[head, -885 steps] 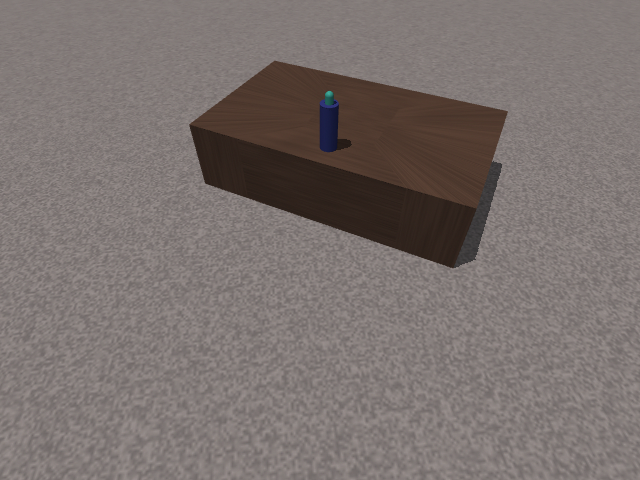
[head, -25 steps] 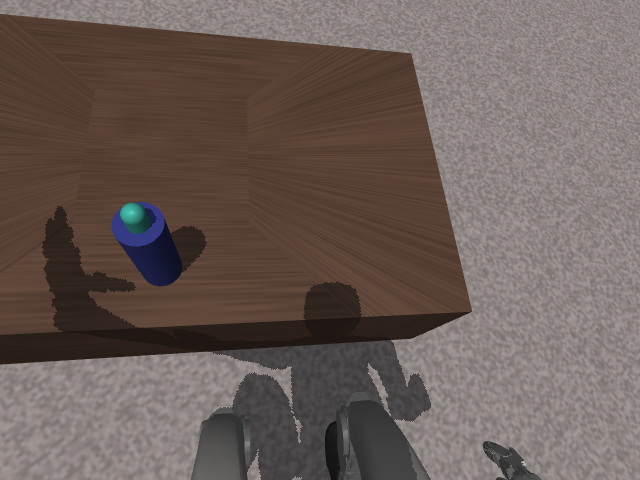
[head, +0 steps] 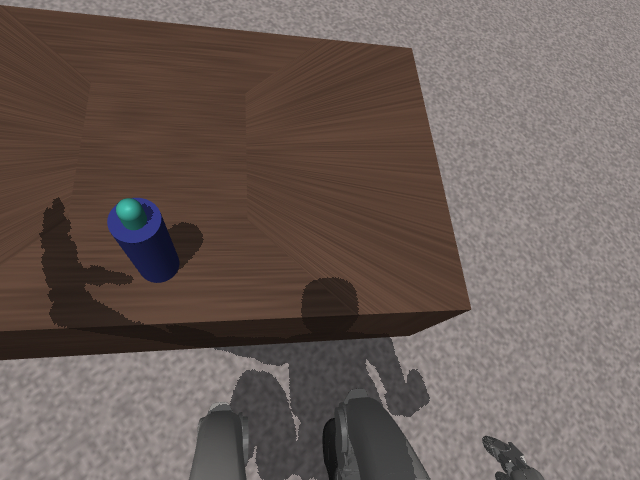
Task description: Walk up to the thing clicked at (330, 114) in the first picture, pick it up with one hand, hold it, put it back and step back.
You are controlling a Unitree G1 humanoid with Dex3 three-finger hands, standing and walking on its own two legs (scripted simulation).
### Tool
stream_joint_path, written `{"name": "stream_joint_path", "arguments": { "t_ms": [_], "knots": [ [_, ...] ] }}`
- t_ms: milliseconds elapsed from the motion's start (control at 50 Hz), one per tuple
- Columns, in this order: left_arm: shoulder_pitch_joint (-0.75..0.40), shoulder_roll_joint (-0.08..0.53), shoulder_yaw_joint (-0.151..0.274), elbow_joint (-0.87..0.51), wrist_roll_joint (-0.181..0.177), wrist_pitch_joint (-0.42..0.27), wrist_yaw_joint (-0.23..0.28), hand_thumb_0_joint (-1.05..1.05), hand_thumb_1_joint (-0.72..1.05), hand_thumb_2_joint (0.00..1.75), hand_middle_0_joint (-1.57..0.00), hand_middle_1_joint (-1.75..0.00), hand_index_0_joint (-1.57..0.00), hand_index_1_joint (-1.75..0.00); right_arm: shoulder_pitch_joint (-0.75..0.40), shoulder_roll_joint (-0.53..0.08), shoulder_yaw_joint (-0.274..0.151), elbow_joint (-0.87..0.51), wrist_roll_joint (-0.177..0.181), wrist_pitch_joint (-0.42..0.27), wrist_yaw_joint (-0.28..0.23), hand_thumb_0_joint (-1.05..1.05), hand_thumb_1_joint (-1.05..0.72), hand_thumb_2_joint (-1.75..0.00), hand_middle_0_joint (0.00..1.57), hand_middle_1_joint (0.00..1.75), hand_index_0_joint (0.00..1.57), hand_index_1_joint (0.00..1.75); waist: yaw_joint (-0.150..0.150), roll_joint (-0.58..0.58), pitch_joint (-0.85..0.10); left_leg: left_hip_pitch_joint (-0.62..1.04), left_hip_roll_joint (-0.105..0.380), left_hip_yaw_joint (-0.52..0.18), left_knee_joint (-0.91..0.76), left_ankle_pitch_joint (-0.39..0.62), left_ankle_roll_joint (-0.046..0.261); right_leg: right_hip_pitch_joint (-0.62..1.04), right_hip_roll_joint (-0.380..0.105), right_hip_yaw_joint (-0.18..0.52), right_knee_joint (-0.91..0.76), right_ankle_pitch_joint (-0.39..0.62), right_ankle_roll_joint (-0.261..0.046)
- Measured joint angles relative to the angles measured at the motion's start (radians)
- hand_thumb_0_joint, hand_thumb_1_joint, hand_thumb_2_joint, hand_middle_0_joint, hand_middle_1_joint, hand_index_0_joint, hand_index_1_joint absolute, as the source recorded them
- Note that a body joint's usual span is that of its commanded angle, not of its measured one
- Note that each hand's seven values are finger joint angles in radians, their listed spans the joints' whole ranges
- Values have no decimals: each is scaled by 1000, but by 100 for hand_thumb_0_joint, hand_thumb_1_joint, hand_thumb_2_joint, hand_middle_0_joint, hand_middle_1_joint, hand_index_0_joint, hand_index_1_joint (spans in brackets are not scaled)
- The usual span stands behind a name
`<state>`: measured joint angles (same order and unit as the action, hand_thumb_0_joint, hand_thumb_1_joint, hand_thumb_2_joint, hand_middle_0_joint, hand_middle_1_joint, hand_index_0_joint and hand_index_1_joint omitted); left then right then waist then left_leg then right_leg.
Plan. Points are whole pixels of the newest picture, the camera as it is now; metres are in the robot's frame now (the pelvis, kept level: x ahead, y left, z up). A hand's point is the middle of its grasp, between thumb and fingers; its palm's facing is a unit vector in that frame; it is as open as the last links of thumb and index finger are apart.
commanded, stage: go down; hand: left
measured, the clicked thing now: (145, 239) +0.49 +0.22 -0.21
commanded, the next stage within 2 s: none
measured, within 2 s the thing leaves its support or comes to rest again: neither
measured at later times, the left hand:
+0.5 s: hand out of the picture +0.42 +0.42 +0.06, palm faces +0.26 -0.97 -0.01, open 17.2 cm
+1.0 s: hand out of the picture +0.42 +0.42 +0.06, palm faces +0.27 -0.96 +0.00, open 17.2 cm
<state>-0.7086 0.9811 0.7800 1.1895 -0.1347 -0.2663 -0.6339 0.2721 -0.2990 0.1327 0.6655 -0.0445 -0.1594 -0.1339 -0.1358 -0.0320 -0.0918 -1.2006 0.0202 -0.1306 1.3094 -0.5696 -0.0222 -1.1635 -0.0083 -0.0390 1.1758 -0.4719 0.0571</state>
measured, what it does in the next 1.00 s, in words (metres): stands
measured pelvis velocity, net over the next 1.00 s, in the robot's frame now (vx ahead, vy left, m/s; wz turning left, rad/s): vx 0.00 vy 0.00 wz -0.01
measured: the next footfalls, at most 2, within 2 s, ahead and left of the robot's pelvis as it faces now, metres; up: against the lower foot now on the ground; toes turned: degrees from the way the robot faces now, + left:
none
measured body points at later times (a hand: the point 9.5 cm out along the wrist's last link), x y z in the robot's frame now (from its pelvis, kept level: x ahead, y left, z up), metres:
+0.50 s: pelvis +0.00 +0.00 -0.01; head +0.17 +0.07 +0.40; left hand +0.40 +0.47 +0.06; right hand +0.08 -0.27 -0.10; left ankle +0.01 +0.12 -0.62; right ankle +0.04 -0.16 -0.62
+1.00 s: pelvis +0.00 +0.00 -0.01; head +0.18 +0.06 +0.40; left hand +0.40 +0.47 +0.06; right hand +0.08 -0.27 -0.10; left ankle +0.01 +0.12 -0.62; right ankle +0.04 -0.16 -0.62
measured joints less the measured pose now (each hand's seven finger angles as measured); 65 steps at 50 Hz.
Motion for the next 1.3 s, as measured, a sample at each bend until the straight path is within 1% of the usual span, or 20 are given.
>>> {"name": "stream_joint_path", "arguments": {
  "t_ms": [160,240,340,520,780,920,1060,1300],
  "knots": [
    [13,-1,14,-8,-11,-6,-4,-1,-47,6,-5,-3,-4,-5,3,1,2,0,3,2,1,1,-89,-90,20,30,21,30,-1,1,0,-3,0,0,2,-3,1,-3,0,0,1,-2,1],
    [13,-6,10,-13,-20,-12,-9,-1,-47,6,-5,-4,-4,-5,3,2,2,6,3,2,1,1,-89,-89,20,30,21,30,1,1,-1,-5,0,0,4,-4,1,-4,0,0,2,-3,0],
    [0,-6,10,-5,-21,-19,-11,-1,-46,6,-5,-4,-4,-5,0,1,2,8,1,2,2,1,-89,-89,20,30,21,30,0,1,-4,-15,-1,-2,12,-5,1,-13,0,-1,9,-4,-1],
    [-21,12,29,0,-20,-28,-13,-1,-46,7,-5,-4,-4,-5,-6,2,7,4,-1,5,4,1,-89,-89,20,30,21,30,-8,1,1,-37,-2,-4,29,-5,0,-34,0,-3,25,-4,0],
    [-42,25,30,0,-33,-26,-20,-1,-47,7,-5,-5,-4,-5,-1,1,10,-1,5,8,4,1,-89,-89,20,30,21,30,-8,4,3,-55,-1,-7,41,-8,-2,-53,1,-4,39,-7,-2],
    [-37,29,45,-2,-44,-25,-23,-1,-47,7,-5,-5,-4,-5,-6,2,14,-1,10,9,2,1,-89,-89,20,30,21,30,-13,4,2,-56,1,-8,42,-11,-3,-55,3,-5,40,-10,-1],
    [-27,16,51,-19,-49,-27,-25,-1,-48,7,-5,-5,-4,-6,-7,1,11,3,7,9,2,1,-89,-89,20,30,21,30,-9,4,-3,-57,0,-10,43,-14,-5,-55,2,-7,41,-14,-3],
    [-35,25,48,-10,-39,-29,-12,-1,-49,6,-5,-6,-5,-6,-11,3,11,0,5,10,4,1,-90,-89,20,30,21,30,-11,0,0,-58,-1,-11,45,-12,-3,-54,2,-8,40,-11,-1]
  ]
}}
